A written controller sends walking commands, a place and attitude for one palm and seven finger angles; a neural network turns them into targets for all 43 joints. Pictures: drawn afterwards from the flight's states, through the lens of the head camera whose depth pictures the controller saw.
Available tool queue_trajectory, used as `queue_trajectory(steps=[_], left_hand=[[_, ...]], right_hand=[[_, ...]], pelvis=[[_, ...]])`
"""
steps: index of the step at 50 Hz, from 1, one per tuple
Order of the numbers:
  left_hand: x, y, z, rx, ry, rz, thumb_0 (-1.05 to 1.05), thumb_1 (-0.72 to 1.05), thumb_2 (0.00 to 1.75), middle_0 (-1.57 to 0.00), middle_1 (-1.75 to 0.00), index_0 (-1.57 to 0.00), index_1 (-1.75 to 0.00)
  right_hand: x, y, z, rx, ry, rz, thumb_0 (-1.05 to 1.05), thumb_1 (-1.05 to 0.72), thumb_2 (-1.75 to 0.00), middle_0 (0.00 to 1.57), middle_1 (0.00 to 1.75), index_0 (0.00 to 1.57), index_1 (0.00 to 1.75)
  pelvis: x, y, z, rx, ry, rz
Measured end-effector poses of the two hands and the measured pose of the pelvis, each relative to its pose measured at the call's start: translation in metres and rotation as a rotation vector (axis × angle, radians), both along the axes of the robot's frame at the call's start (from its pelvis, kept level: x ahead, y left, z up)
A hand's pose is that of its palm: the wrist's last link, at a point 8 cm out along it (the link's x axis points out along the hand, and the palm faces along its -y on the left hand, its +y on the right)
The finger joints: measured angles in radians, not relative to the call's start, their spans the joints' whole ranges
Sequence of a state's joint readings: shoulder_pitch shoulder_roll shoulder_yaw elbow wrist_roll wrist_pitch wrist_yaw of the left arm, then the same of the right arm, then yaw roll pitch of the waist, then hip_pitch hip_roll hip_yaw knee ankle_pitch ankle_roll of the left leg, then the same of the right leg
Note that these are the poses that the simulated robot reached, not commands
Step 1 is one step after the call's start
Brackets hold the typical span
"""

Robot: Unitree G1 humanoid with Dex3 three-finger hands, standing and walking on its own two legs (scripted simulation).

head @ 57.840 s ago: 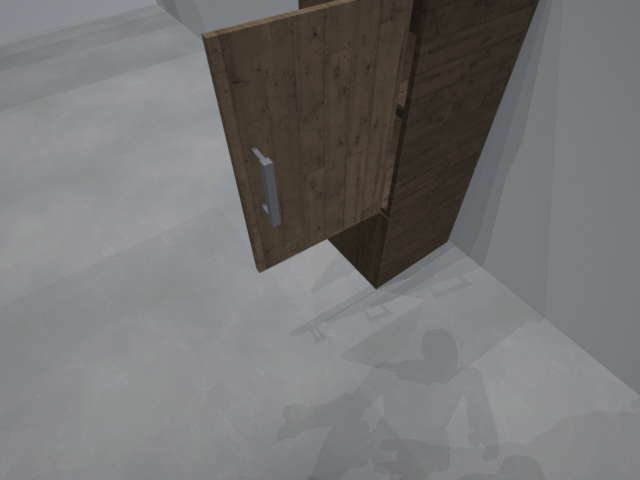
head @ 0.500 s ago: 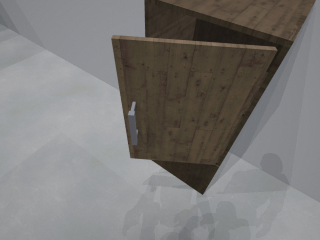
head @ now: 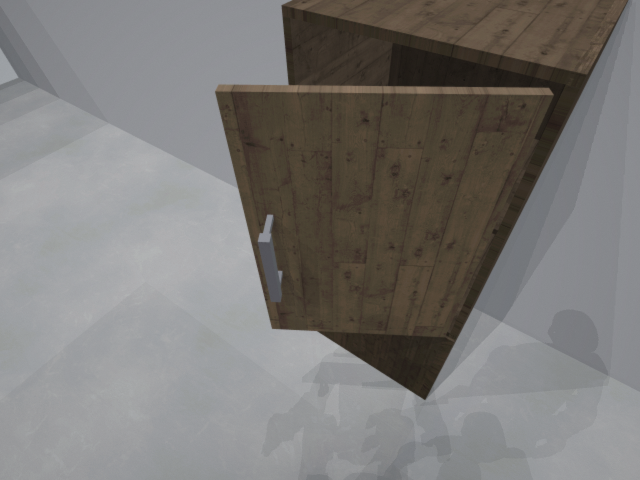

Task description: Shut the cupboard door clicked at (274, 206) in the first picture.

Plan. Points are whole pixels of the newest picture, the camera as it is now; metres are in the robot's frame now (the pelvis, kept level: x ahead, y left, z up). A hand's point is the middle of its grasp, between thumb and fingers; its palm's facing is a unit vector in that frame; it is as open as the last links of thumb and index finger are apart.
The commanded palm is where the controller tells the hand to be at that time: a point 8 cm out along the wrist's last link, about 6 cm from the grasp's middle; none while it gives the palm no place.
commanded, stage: look again from close up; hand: left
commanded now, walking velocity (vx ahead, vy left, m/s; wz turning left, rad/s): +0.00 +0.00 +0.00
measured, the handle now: (272, 261) +0.47 +0.11 -0.05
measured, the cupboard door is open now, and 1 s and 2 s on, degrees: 32 32 32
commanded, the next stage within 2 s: raise the hand and make a fist in 0.30 s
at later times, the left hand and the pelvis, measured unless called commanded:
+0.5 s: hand out of the picture +0.11 +0.17 -0.11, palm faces +0.18 -0.96 -0.22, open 7.4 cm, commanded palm +0.09 +0.21 -0.07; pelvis -0.02 -0.04 -0.01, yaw -1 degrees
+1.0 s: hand out of the picture +0.12 +0.16 -0.05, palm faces +0.01 -1.00 -0.05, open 5.3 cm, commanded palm +0.10 +0.22 -0.06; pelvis -0.08 -0.03 -0.13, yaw +2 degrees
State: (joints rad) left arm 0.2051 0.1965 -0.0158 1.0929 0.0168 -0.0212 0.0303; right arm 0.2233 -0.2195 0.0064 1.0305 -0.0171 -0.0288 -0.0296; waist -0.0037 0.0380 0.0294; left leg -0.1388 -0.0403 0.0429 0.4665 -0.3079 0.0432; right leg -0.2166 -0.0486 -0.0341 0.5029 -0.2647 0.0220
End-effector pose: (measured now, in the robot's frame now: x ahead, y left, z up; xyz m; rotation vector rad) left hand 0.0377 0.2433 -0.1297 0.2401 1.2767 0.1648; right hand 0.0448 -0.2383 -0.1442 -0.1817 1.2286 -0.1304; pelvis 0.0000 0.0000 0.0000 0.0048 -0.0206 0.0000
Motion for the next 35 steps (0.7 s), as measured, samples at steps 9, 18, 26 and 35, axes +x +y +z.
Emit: queue_trajectory(steps=[9, 18, 26, 35], left_hand=[[-0.001, -0.013, 0.007, 0.012, -0.014, -0.010, 0.01, 0.90, 0.90, -0.20, -0.30, -0.20, -0.30], [-0.009, -0.031, 0.002, -0.012, 0.008, -0.016, 0.01, 0.90, 0.90, -0.20, -0.30, -0.20, -0.30], [0.062, -0.031, 0.065, -0.010, -0.590, 0.080, 0.02, 0.90, 0.90, -0.22, -0.31, -0.21, -0.31], [0.110, -0.044, 0.107, -0.177, -1.286, -0.129, 0.01, 0.91, 0.90, -0.31, -0.42, -0.31, -0.42]], right_hand=[[-0.005, -0.006, -0.006, 0.042, -0.011, -0.010, 0.01, -0.93, -0.90, 0.20, 0.29, 0.20, 0.30], [-0.034, -0.035, 0.001, 0.000, 0.071, -0.027, 0.01, -0.92, -0.90, 0.20, 0.29, 0.20, 0.30], [-0.022, -0.060, 0.014, -0.096, -0.184, -0.039, 0.01, -0.91, -0.90, 0.20, 0.29, 0.20, 0.30], [0.062, -0.067, 0.033, -0.085, -0.653, 0.066, 0.02, -0.91, -0.90, 0.20, 0.29, 0.20, 0.30]], pelvis=[[-0.003, -0.014, 0.000, 0.013, -0.010, -0.015], [-0.009, -0.031, 0.003, 0.014, -0.005, -0.019], [-0.023, -0.041, -0.009, 0.010, -0.008, 0.001], [-0.056, -0.047, -0.053, 0.031, 0.165, 0.000]])
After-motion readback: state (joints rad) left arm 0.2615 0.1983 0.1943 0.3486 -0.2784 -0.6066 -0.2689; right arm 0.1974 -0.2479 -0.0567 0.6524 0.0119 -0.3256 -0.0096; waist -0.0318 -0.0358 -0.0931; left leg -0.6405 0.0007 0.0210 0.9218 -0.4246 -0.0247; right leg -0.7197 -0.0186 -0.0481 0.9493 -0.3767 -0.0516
